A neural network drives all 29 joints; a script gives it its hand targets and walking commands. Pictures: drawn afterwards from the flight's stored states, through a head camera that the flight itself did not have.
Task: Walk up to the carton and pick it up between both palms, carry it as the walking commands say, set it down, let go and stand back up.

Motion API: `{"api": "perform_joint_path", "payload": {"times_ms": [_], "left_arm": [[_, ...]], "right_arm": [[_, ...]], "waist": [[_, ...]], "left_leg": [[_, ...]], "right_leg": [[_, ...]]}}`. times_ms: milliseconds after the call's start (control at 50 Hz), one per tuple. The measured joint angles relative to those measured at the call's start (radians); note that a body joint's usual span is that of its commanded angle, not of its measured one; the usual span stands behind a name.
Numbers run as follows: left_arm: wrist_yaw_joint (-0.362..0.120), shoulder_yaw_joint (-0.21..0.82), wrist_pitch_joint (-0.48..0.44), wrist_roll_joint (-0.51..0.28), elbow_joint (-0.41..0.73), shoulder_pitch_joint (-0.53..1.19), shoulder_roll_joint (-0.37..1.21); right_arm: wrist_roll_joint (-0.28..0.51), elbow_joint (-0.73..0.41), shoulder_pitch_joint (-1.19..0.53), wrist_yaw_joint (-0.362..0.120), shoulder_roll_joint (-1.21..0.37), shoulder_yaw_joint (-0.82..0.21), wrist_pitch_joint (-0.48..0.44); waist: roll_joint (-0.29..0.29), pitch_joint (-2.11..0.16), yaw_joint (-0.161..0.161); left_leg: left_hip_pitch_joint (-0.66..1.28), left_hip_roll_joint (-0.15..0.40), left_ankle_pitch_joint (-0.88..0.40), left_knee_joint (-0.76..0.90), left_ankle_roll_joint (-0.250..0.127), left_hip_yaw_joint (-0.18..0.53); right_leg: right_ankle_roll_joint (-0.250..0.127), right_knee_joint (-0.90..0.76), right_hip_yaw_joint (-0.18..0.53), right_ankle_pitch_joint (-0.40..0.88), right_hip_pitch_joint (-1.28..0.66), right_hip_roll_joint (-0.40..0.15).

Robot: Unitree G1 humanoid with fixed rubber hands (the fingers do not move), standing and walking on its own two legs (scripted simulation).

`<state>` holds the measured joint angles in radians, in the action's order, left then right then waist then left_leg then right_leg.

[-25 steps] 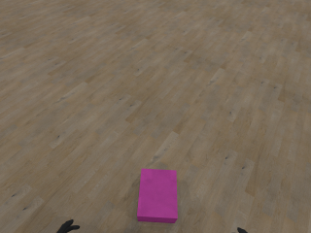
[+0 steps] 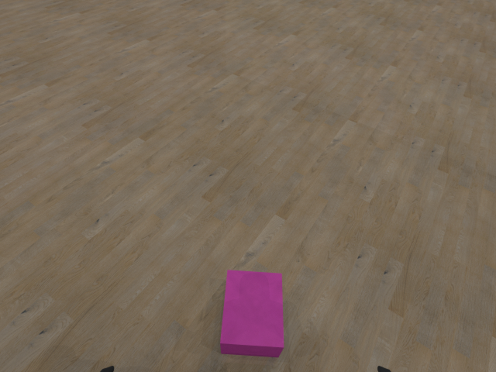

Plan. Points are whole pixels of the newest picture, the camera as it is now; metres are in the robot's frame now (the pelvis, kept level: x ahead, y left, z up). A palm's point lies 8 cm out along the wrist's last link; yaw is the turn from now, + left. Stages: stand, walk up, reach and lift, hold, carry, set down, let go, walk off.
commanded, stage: walk up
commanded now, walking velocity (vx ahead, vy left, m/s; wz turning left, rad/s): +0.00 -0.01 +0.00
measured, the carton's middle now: (252, 312) +0.43 -0.03 -0.68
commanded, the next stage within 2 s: stand in 0.36 s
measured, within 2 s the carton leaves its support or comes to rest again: neither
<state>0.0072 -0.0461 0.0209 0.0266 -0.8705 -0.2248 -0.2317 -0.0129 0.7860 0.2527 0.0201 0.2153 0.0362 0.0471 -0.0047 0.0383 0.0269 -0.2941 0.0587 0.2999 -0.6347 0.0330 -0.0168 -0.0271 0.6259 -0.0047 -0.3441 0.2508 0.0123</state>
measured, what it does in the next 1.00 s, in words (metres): stands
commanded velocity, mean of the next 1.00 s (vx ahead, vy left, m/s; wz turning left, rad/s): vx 0.00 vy -0.01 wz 0.00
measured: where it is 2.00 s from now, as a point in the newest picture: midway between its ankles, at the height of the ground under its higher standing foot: outside the picture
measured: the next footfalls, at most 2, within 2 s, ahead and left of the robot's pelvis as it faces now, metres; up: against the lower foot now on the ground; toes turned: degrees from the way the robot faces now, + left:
none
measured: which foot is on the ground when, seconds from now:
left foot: down 0.00-1.00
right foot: down 0.00-1.00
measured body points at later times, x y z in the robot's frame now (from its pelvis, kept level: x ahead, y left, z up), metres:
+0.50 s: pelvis -0.02 +0.00 +0.00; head -0.02 +0.00 +0.45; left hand +0.04 +0.25 -0.13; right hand +0.08 -0.25 -0.12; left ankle +0.02 +0.14 -0.73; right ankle +0.00 -0.12 -0.73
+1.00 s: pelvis -0.01 +0.00 +0.00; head +0.04 +0.00 +0.45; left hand +0.17 +0.24 -0.10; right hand +0.15 -0.25 -0.12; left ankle +0.02 +0.14 -0.73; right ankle +0.00 -0.12 -0.73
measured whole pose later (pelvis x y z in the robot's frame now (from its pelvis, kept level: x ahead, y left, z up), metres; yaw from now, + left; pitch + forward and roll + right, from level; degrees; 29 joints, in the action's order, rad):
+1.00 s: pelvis -0.01 +0.00 +0.00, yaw +0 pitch -1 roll +0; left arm -0.07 -0.05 0.21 0.02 -0.61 -0.05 -0.23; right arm -0.04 0.69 0.11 -0.04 0.22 0.06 0.17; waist 0.00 0.12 0.03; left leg -0.30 0.05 0.27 -0.59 0.04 -0.02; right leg -0.02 0.60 0.00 -0.32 0.26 0.00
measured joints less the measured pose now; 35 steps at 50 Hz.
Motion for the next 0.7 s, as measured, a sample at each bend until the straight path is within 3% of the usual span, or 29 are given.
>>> {"api": "perform_joint_path", "payload": {"times_ms": [700], "left_arm": [[-0.015, 0.0, 0.006, 0.0, 0.0, -0.046, 0.0]], "right_arm": [[0.0, 0.0, 0.0, -0.007, -0.014, -0.006, -0.008]], "waist": [[0.0, 0.006, 0.0]], "left_leg": [[0.0, 0.0, -0.04, 0.044, 0.003, 0.001]], "right_leg": [[0.009, -0.027, 0.0, 0.04, 0.009, 0.0]]}}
